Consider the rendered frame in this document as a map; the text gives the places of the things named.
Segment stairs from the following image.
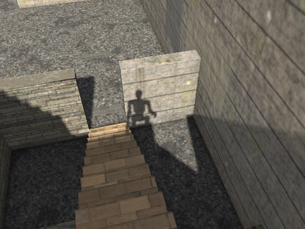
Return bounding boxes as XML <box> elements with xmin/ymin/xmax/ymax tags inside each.
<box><xmin>74</xmin><ymin>122</ymin><xmax>177</xmax><ymax>229</ymax></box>

